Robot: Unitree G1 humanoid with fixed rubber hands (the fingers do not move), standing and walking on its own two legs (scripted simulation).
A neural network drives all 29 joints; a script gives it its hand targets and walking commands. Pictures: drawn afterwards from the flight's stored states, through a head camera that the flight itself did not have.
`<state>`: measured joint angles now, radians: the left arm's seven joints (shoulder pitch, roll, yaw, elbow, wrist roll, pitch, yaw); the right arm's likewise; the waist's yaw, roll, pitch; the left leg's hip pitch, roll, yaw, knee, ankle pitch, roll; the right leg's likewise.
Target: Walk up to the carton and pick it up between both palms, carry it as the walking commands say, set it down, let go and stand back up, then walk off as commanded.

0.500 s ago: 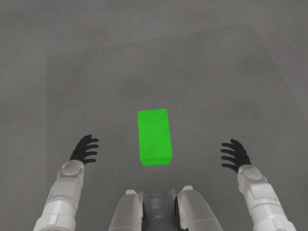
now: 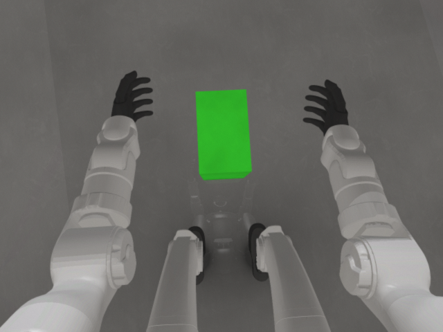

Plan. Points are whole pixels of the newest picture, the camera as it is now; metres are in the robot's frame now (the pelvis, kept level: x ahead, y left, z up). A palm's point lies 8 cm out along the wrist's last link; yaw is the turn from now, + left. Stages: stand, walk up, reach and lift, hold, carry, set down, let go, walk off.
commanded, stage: reach and lift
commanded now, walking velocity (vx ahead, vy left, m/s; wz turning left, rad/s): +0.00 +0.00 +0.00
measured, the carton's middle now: (222, 140) +0.51 +0.00 -0.53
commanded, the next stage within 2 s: none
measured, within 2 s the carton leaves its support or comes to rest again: neither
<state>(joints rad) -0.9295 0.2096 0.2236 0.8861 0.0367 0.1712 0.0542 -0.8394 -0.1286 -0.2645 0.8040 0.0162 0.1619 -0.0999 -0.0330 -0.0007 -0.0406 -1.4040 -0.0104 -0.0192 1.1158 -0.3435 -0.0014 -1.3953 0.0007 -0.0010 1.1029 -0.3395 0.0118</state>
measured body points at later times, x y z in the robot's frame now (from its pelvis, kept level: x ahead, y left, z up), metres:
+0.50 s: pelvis +0.01 +0.00 -0.03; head +0.32 +0.00 +0.29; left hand +0.52 +0.17 -0.17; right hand +0.50 -0.17 -0.17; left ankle +0.07 +0.12 -0.63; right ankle +0.07 -0.13 -0.63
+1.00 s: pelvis -0.03 +0.00 -0.18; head +0.31 +0.00 +0.11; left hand +0.51 +0.17 -0.33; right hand +0.50 -0.17 -0.33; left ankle +0.07 +0.12 -0.63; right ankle +0.07 -0.13 -0.63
